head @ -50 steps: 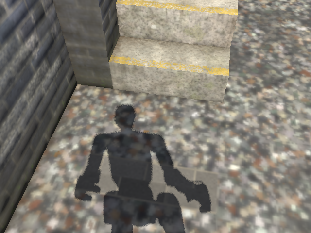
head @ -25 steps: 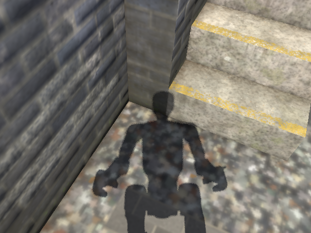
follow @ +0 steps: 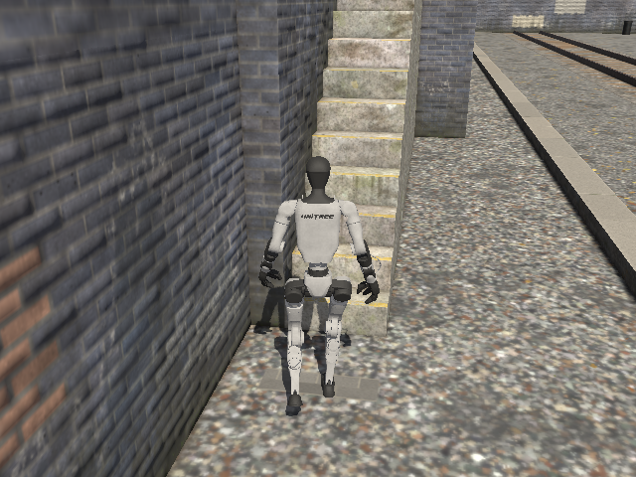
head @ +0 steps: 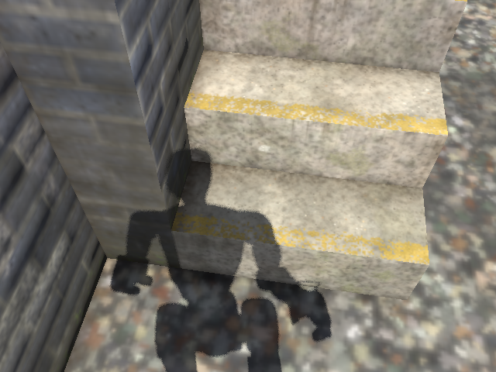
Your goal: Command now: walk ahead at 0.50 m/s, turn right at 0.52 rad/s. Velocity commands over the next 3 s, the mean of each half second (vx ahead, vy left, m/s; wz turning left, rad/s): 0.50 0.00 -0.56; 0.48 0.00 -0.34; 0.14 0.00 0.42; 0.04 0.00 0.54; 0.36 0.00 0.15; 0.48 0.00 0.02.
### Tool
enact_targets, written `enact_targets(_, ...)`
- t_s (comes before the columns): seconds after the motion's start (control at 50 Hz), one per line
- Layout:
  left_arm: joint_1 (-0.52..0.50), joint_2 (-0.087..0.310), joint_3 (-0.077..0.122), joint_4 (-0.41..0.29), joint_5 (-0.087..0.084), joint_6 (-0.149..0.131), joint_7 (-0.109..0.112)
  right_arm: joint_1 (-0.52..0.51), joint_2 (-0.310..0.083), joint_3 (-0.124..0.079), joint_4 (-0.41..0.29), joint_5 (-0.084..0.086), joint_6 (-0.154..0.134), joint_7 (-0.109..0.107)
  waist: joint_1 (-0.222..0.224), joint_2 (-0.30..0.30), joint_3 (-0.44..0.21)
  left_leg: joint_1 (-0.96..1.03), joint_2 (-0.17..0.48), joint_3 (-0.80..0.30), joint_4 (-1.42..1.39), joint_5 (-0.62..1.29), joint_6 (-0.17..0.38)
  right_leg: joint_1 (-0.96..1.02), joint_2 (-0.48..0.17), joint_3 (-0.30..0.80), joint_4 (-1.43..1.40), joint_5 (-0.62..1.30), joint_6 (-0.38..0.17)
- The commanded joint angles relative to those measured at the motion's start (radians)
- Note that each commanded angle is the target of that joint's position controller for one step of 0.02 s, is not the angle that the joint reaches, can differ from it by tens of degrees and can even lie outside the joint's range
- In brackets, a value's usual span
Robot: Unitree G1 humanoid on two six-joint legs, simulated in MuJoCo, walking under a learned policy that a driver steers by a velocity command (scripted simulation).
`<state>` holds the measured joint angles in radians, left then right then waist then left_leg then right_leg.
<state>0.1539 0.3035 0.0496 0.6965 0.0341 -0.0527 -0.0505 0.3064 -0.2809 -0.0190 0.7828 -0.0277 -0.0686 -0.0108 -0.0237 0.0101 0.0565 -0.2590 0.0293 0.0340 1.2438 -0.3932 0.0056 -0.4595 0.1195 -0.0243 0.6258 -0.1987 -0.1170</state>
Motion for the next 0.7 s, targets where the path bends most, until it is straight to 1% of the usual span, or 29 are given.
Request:
enact_targets(0.02, 0.157, 0.157, 0.055, -0.01, -0.016, -0.008, 0.027, -0.052, -0.134, -0.021, -0.115, 0.0, -0.034, -0.002, 0.048, 0.021, -0.123, -0.391, 0.053, -0.098, 0.071, 0.092, -0.001, 0.454, -0.34, 0.493, -0.293, 0.45, -0.191)
enact_targets(0.04, 0.144, 0.13, 0.045, -0.007, -0.017, -0.011, 0.03, -0.025, -0.134, -0.018, -0.112, -0.017, -0.012, -0.002, 0.016, 0.008, -0.12, -0.325, 0.059, -0.097, 0.014, 0.069, -0.009, 0.392, -0.306, 0.432, -0.311, 0.491, -0.177)
enact_targets(0.06, 0.143, 0.127, 0.041, -0.001, -0.015, -0.012, 0.025, 0.001, -0.124, -0.018, -0.099, -0.03, 0.003, 0.009, -0.001, -0.012, -0.126, -0.286, 0.057, -0.088, -0.052, 0.059, -0.008, 0.359, -0.288, 0.396, -0.324, 0.522, -0.166)
enact_targets(0.08, 0.155, 0.133, 0.041, 0.012, -0.016, -0.018, 0.025, -0.001, -0.109, -0.014, -0.099, -0.031, 0.017, 0.015, -0.004, -0.022, -0.113, -0.27, 0.048, -0.069, -0.084, 0.048, -0.015, 0.328, -0.273, 0.381, -0.331, 0.581, -0.167)
enact_targets(0.12, 0.18, 0.159, 0.047, 0.034, -0.016, -0.029, 0.024, -0.027, -0.08, -0.006, -0.103, -0.028, 0.034, 0.019, -0.006, -0.039, -0.103, -0.264, 0.035, -0.043, -0.194, 0.095, -0.024, 0.303, -0.237, 0.34, -0.347, 0.581, -0.151)
enact_targets(0.14, 0.197, 0.164, 0.05, 0.042, -0.022, -0.022, 0.024, -0.068, -0.083, -0.006, -0.121, -0.023, 0.033, 0.026, 0.011, -0.046, -0.094, -0.277, 0.026, -0.028, -0.255, 0.145, -0.028, 0.307, -0.209, 0.322, -0.354, 0.55, -0.131)
enact_targets(0.18, 0.21, 0.161, 0.052, 0.057, -0.032, -0.013, 0.032, -0.149, -0.081, -0.002, -0.135, -0.021, 0.031, 0.03, 0.034, -0.097, -0.059, -0.297, 0.021, -0.022, -0.388, 0.248, -0.038, 0.302, -0.173, 0.305, -0.368, 0.502, -0.095)
enact_targets(0.2, 0.223, 0.161, 0.053, 0.062, -0.032, -0.011, 0.035, -0.191, -0.077, 0.001, -0.144, -0.017, 0.027, 0.03, 0.052, -0.105, -0.05, -0.295, 0.013, -0.018, -0.464, 0.289, -0.041, 0.309, -0.166, 0.306, -0.364, 0.493, -0.078)
enact_targets(0.22, 0.217, 0.164, 0.054, 0.061, -0.039, 0.002, 0.048, -0.244, -0.078, 0.005, -0.155, -0.023, 0.02, 0.026, 0.058, -0.099, -0.05, -0.272, -0.002, -0.022, -0.556, 0.337, -0.034, 0.294, -0.151, 0.301, -0.356, 0.472, -0.054)
enact_targets(0.24, 0.224, 0.174, 0.057, 0.065, -0.035, 0.011, 0.055, -0.288, -0.064, 0.011, -0.165, -0.019, 0.012, 0.027, 0.075, -0.091, -0.053, -0.236, -0.026, -0.006, -0.625, 0.355, -0.033, 0.288, -0.15, 0.318, -0.345, 0.431, -0.039)
enact_targets(0.28, 0.238, 0.187, 0.063, 0.069, -0.021, 0.01, 0.054, -0.305, -0.07, 0.014, -0.167, -0.007, 0.002, 0.027, 0.092, -0.104, -0.067, -0.191, -0.042, -0.017, -0.701, 0.371, -0.034, 0.316, -0.171, 0.364, -0.313, 0.43, -0.035)
enact_targets(0.32, 0.219, 0.184, 0.064, 0.065, -0.016, 0.003, 0.054, -0.268, -0.106, 0.005, -0.159, -0.007, -0.001, 0.017, 0.071, -0.111, -0.083, -0.14, -0.035, -0.05, -0.744, 0.316, -0.021, 0.337, -0.197, 0.424, -0.249, 0.411, -0.028)
enact_targets(0.34, 0.2, 0.184, 0.065, 0.061, -0.014, 0.001, 0.053, -0.216, -0.124, -0.001, -0.144, -0.005, -0.007, 0.009, 0.046, -0.111, -0.094, -0.071, -0.035, -0.056, -0.764, 0.278, -0.007, 0.324, -0.201, 0.449, -0.211, 0.417, -0.022)
enact_targets(0.36, 0.161, 0.184, 0.058, 0.055, -0.006, -0.005, 0.05, -0.135, -0.145, -0.011, -0.099, -0.012, -0.021, -0.005, -0.002, -0.121, -0.098, 0.03, -0.026, -0.086, -0.829, 0.247, 0.015, 0.29, -0.162, 0.447, -0.108, 0.449, -0.023)
enact_targets(0.38, 0.14, 0.146, 0.047, 0.047, -0.027, -0.016, 0.049, -0.025, -0.176, -0.025, -0.083, -0.027, -0.032, -0.019, -0.06, -0.059, -0.172, 0.192, 0.034, -0.134, -0.876, 0.244, 0.04, 0.229, -0.097, 0.389, 0.044, 0.457, -0.002)
enact_targets(0.4, 0.158, 0.071, 0.02, 0.016, -0.059, -0.032, 0.045, 0.071, -0.255, -0.048, -0.09, -0.047, -0.037, -0.035, -0.095, 0.085, -0.288, 0.42, 0.256, -0.383, -0.918, 0.062, 0.112, 0.043, -0.013, 0.284, 0.274, 0.225, 0.039)
enact_targets(0.42, 0.21, 0.086, 0.018, 0.004, -0.039, -0.025, 0.049, 0.048, -0.286, -0.065, -0.076, -0.042, -0.02, -0.035, -0.048, 0.273, -0.315, 0.479, 0.398, -0.642, -0.998, 0.02, 0.18, -0.128, 0.058, 0.183, 0.37, -0.327, 0.036)
enact_targets(0.44, 0.184, 0.148, 0.025, 0.041, -0.009, -0.011, 0.053, 0.006, -0.191, -0.057, -0.072, -0.03, -0.011, -0.028, -0.025, 0.159, -0.234, 0.397, 0.382, -0.59, -0.988, -0.096, 0.168, -0.169, -0.051, 0.167, 0.44, -0.285, 0.03)
enact_targets(0.46, 0.138, 0.153, 0.025, 0.041, -0.002, -0.008, 0.042, -0.02, -0.135, -0.046, -0.079, -0.021, -0.01, -0.021, -0.032, 0.095, -0.164, 0.315, 0.323, -0.488, -1.014, -0.037, 0.149, -0.164, -0.072, 0.154, 0.439, -0.224, 0.041)
enact_targets(0.48, 0.108, 0.126, 0.022, 0.03, -0.006, -0.004, 0.034, -0.031, -0.105, -0.04, -0.072, -0.019, -0.005, -0.032, -0.032, 0.081, -0.13, 0.29, 0.29, -0.407, -1.032, 0.05, 0.126, -0.178, -0.095, 0.157, 0.435, -0.189, 0.048)
enact_targets(0.5, 0.076, 0.112, 0.019, 0.019, 0.004, 0.002, 0.027, -0.024, -0.091, -0.036, -0.056, -0.015, -0.01, -0.04, -0.031, 0.076, -0.089, 0.256, 0.269, -0.331, -1.041, 0.162, 0.118, -0.201, -0.117, 0.144, 0.43, -0.159, 0.061)
enact_targets(0.52, 0.07, 0.084, 0.013, 0.011, 0.006, 0.01, 0.024, -0.017, -0.086, -0.036, -0.043, -0.013, -0.015, -0.04, -0.027, 0.069, -0.083, 0.238, 0.25, -0.26, -1.034, 0.28, 0.118, -0.203, -0.115, 0.133, 0.444, -0.138, 0.08)
enact_targets(0.54, 0.064, 0.067, 0.009, -0.006, 0.001, 0.016, 0.019, 0.008, -0.089, -0.039, -0.028, -0.008, -0.02, -0.031, -0.021, 0.076, -0.093, 0.234, 0.245, -0.216, -1.031, 0.369, 0.127, -0.208, -0.121, 0.13, 0.44, -0.117, 0.088)
enact_targets(0.56, 0.046, 0.057, 0.008, -0.022, 0.005, 0.018, 0.014, 0.0, -0.094, -0.043, -0.026, -0.005, -0.027, -0.027, -0.01, 0.079, -0.086, 0.208, 0.243, -0.165, -1.038, 0.433, 0.133, -0.207, -0.128, 0.119, 0.414, -0.076, 0.1)
enact_targets(0.62, -0.017, 0.046, 0.005, -0.063, 0.011, 0.026, -0.016, -0.059, -0.087, -0.047, -0.041, 0.017, -0.043, -0.025, 0.006, 0.117, -0.076, 0.137, 0.249, -0.068, -1.065, 0.435, 0.143, -0.169, -0.149, 0.091, 0.303, 0.043, 0.114)
enact_targets(0.64, -0.05, 0.03, -0.005, -0.084, 0.003, 0.026, -0.018, -0.067, -0.098, -0.054, -0.038, 0.019, -0.046, -0.025, 0.014, 0.117, -0.064, 0.103, 0.238, -0.04, -1.056, 0.435, 0.125, -0.138, -0.154, 0.063, 0.254, 0.067, 0.11)
enact_targets(0.66, -0.062, 0.012, -0.013, -0.092, 0.009, 0.027, -0.022, -0.073, -0.099, -0.055, -0.041, 0.021, -0.054, -0.02, 0.02, 0.128, -0.062, 0.064, 0.226, 0.0, -1.055, 0.46, 0.115, -0.081, -0.158, 0.052, 0.208, 0.077, 0.105)
enact_targets(0.68, -0.06, 0.014, -0.016, -0.089, 0.011, 0.024, -0.02, -0.078, -0.105, -0.06, -0.039, 0.018, -0.064, -0.004, 0.028, 0.114, -0.063, 0.023, 0.203, 0.051, -1.039, 0.493, 0.095, -0.004, -0.146, 0.026, 0.152, 0.093, 0.094)
enact_targets(0.7, -0.072, 0.021, -0.013, -0.093, 0.01, 0.025, -0.02, -0.067, -0.119, -0.068, -0.035, 0.019, -0.069, 0.005, 0.021, 0.127, -0.069, 0.023, 0.195, 0.072, -1.022, 0.506, 0.084, 0.032, -0.132, 0.004, 0.12, 0.102, 0.087)
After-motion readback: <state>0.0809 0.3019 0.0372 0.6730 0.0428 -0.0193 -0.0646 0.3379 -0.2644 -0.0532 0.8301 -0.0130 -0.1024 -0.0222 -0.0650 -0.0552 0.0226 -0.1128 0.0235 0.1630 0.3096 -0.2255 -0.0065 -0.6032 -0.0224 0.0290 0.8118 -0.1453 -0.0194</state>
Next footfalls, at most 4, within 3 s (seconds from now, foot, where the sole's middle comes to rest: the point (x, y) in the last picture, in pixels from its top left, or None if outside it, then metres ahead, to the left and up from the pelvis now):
0.38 left None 0.39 0.09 -0.75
0.82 right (336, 366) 0.45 -0.20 -0.75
1.22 left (284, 342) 0.51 -0.07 -0.75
1.72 right None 0.41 -0.24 -0.75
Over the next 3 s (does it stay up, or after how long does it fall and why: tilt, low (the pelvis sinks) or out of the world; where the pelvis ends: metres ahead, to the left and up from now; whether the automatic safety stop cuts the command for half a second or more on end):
stays up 0.38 -0.15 0.03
